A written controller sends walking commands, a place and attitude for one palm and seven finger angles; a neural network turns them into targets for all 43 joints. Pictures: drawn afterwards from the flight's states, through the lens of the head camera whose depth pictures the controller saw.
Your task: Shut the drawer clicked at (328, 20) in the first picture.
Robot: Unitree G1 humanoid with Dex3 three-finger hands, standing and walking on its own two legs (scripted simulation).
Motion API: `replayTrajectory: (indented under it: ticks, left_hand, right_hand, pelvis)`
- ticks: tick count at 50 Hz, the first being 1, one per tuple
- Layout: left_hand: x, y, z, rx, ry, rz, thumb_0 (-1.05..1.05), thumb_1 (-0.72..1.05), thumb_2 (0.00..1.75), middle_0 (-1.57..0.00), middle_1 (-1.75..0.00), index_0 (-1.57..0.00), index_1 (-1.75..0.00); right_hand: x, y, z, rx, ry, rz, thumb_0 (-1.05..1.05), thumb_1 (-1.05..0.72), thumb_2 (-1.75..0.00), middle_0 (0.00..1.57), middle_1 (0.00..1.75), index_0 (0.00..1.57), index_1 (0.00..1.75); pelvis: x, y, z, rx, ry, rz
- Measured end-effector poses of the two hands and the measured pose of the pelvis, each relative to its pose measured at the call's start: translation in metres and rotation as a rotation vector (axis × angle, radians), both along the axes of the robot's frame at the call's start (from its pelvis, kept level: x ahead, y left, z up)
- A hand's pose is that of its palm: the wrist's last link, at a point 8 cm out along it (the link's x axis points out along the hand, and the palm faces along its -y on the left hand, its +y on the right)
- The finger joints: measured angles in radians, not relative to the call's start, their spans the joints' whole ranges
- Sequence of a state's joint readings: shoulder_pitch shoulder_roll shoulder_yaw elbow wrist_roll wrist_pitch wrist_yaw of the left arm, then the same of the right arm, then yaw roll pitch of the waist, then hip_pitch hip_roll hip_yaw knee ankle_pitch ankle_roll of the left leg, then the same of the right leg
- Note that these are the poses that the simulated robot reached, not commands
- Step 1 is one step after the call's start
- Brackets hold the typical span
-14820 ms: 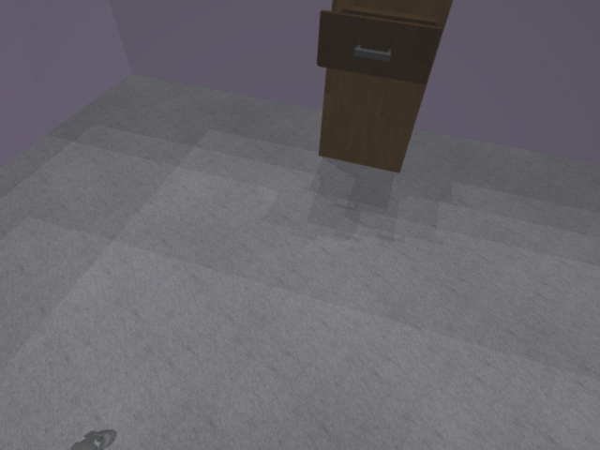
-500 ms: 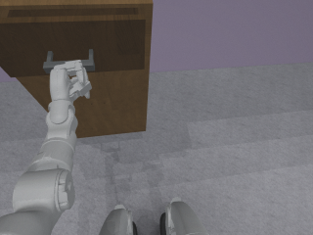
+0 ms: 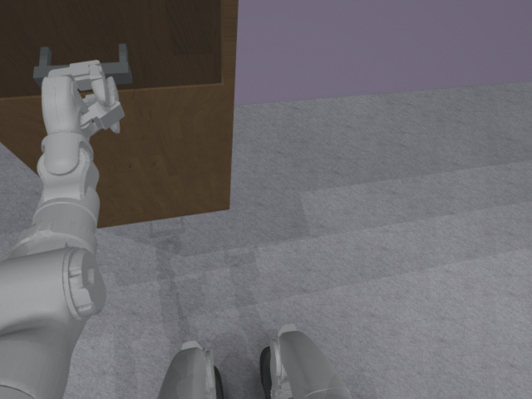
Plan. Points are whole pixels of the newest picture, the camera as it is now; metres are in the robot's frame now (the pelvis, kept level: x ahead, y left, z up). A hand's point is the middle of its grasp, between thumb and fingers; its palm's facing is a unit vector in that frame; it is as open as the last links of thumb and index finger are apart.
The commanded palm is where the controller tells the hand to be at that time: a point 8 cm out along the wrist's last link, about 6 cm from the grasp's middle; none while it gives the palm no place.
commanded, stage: push the drawer shut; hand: left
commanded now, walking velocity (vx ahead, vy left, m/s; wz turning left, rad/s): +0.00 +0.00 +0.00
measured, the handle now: (85, 64) +0.60 +0.20 +0.06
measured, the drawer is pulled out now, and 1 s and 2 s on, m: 0.00 0.00 0.00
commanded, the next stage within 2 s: pull the fist back off the drawer in 0.36 s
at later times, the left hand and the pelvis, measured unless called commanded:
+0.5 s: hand (103, 100) +0.54 +0.17 +0.05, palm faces +0.09 -0.99 -0.05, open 3.2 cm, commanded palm +0.57 +0.19 +0.06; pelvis -0.03 +0.01 -0.01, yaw +1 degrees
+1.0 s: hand (116, 104) +0.53 +0.16 +0.05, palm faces +0.10 -0.99 -0.06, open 2.8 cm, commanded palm +0.51 +0.18 +0.06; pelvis -0.02 +0.00 -0.01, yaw +1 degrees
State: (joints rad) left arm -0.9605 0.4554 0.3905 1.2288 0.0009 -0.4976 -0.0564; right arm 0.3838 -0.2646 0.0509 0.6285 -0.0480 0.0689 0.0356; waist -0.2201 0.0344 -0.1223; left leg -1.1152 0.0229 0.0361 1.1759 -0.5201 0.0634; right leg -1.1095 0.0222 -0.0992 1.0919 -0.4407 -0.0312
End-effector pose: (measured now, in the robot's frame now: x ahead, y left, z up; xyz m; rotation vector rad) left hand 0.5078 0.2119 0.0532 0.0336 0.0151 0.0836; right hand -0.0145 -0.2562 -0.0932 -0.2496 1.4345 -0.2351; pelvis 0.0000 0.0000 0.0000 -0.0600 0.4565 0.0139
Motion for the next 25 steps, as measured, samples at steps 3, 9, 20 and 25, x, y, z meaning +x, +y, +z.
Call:
replayTrajectory:
  ticks: [3, 9, 20, 25]
  left_hand:
    - [0.001, 0.002, -0.001, -0.001, 0.006, 0.001, -0.04, 0.66, 0.89, -1.40, -1.60, -1.40, -1.60]
    - [0.003, 0.007, -0.001, -0.001, 0.007, 0.007, -0.05, 0.59, 0.89, -1.40, -1.60, -1.40, -1.60]
    - [0.007, 0.014, 0.000, 0.006, 0.004, 0.008, -0.05, 0.51, 0.90, -1.40, -1.60, -1.40, -1.60]
    - [0.007, 0.014, 0.001, 0.011, 0.010, 0.006, -0.04, 0.49, 0.91, -1.40, -1.60, -1.40, -1.60]
  right_hand:
    - [-0.004, 0.002, 0.000, 0.000, 0.014, 0.005, 0.00, -0.91, -0.90, 0.20, 0.30, 0.20, 0.29]
    - [-0.010, 0.005, -0.001, -0.009, 0.021, 0.016, 0.00, -0.91, -0.90, 0.20, 0.30, 0.20, 0.29]
    - [-0.028, 0.007, -0.001, -0.041, 0.023, 0.035, 0.00, -0.91, -0.90, 0.20, 0.30, 0.20, 0.30]
    - [-0.038, 0.009, 0.000, -0.050, 0.025, 0.038, 0.00, -0.91, -0.90, 0.20, 0.30, 0.20, 0.30]
  pelvis:
    - [-0.001, 0.001, -0.001, -0.005, 0.003, 0.008]
    - [-0.007, 0.003, -0.004, -0.015, 0.010, 0.019]
    - [-0.022, 0.007, -0.013, -0.031, 0.029, 0.034]
    - [-0.027, 0.009, -0.014, -0.034, 0.036, 0.037]
